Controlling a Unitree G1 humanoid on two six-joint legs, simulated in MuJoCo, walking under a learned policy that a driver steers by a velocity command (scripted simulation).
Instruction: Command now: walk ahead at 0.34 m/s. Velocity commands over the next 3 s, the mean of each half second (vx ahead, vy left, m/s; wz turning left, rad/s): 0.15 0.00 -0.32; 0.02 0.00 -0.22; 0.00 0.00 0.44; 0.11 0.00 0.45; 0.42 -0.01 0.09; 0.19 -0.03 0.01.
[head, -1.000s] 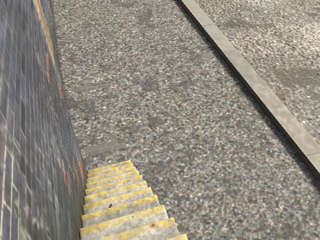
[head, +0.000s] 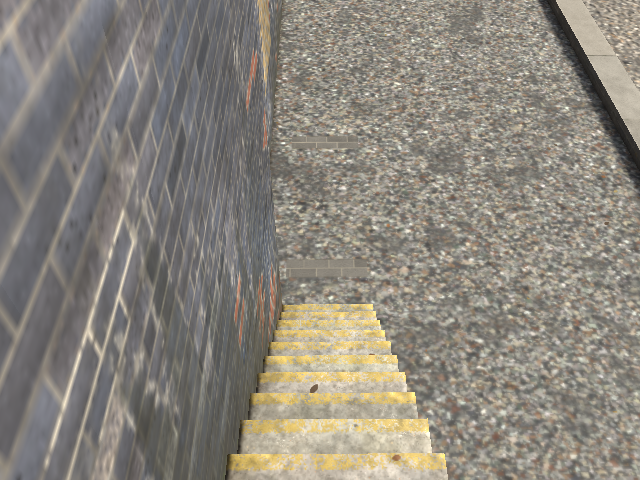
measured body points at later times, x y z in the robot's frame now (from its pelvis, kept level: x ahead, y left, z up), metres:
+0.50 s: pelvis +0.10 -0.05 -0.13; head +0.11 -0.06 +0.32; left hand +0.26 +0.23 -0.22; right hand +0.20 -0.30 -0.24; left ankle +0.09 +0.09 -0.77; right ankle +0.03 -0.09 -0.78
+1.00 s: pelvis +0.10 -0.08 -0.06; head +0.10 -0.11 +0.39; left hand +0.26 +0.14 -0.18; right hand +0.14 -0.36 -0.19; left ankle +0.09 +0.10 -0.78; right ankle +0.08 -0.17 -0.78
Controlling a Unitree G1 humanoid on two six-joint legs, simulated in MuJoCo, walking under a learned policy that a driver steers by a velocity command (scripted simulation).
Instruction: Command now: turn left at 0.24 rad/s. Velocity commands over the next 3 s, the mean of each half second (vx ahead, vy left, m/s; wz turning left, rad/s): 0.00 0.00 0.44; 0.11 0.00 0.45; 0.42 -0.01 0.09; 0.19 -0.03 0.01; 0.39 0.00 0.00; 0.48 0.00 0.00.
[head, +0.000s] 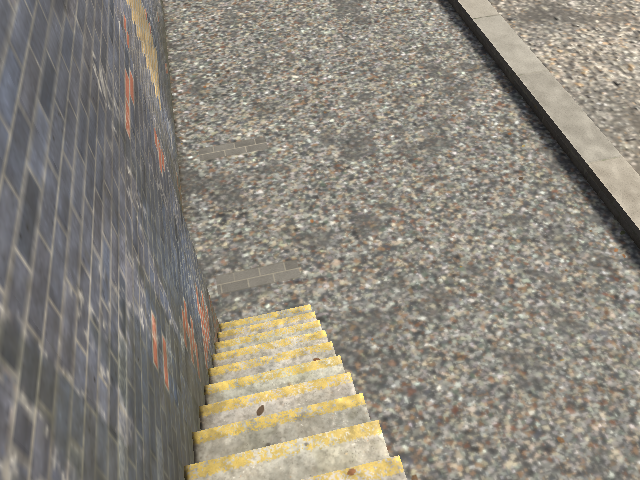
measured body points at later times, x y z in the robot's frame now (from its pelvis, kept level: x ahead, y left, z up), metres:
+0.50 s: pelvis -0.04 +0.07 -0.05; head -0.04 +0.07 +0.40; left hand +0.08 +0.36 -0.12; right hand +0.08 -0.15 -0.17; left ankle -0.07 +0.13 -0.72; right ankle +0.04 -0.06 -0.61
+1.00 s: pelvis +0.03 +0.04 -0.02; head +0.04 +0.06 +0.43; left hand +0.09 +0.30 -0.14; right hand +0.19 -0.16 -0.14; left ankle -0.06 +0.13 -0.71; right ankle +0.00 -0.07 -0.72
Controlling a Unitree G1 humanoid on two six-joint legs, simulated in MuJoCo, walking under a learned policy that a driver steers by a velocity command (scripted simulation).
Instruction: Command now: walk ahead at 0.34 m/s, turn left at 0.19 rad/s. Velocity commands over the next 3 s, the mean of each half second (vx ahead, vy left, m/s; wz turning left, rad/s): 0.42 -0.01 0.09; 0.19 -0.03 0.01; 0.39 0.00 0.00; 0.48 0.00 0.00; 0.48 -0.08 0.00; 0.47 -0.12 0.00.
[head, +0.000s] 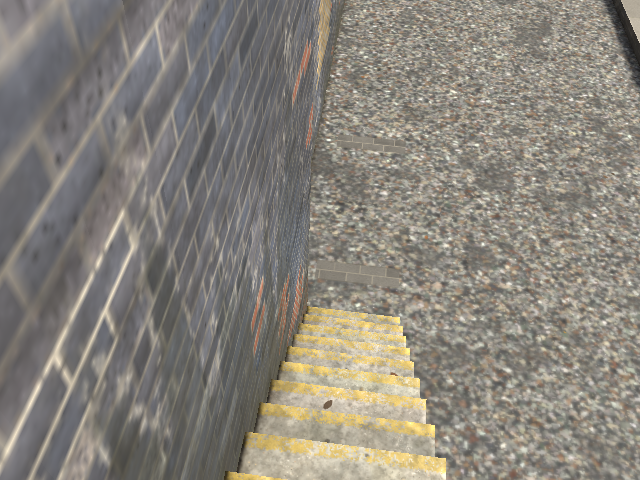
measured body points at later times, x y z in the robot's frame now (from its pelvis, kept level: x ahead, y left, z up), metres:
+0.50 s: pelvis +0.15 -0.02 -0.19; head +0.15 -0.02 +0.26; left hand +0.23 +0.25 -0.31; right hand +0.23 -0.26 -0.32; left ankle +0.16 +0.10 -0.91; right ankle +0.07 -0.14 -0.68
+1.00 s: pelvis +0.29 -0.13 -0.39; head +0.27 -0.15 +0.06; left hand +0.30 +0.13 -0.52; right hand +0.31 -0.39 -0.55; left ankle +0.31 -0.01 -0.85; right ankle +0.31 -0.24 -1.13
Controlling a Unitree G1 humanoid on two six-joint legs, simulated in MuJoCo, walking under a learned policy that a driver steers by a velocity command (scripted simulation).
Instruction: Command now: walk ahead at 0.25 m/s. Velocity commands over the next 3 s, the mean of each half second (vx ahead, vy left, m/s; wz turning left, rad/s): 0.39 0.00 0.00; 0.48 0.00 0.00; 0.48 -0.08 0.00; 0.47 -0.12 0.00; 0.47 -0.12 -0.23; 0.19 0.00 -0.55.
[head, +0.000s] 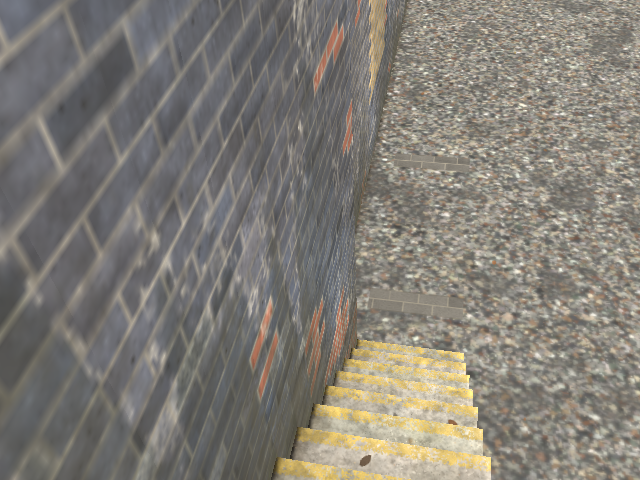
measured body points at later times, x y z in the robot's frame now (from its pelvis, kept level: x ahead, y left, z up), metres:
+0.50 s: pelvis +0.14 +0.02 -0.07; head +0.10 +0.03 +0.38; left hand +0.25 +0.28 -0.19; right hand +0.09 -0.19 -0.22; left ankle +0.10 +0.11 -0.73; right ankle +0.20 -0.13 -0.64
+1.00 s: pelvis +0.35 -0.03 -0.28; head +0.34 -0.03 +0.17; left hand +0.19 +0.17 -0.42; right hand +0.49 -0.22 -0.40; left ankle +0.53 +0.13 -0.86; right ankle +0.26 -0.08 -0.95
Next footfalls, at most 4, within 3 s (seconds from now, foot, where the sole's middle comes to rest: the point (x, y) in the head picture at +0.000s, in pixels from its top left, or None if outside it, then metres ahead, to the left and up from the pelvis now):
0.24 left None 0.14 0.11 -0.77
0.74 right None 0.30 -0.08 -0.99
1.22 left None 0.55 0.09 -1.20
1.64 right None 0.71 -0.23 -1.42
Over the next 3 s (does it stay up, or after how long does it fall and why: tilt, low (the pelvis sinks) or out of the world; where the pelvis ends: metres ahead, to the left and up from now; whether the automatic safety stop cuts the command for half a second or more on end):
stays up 1.21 -0.26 -1.14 its command is cut before an obstacle after 1.2 s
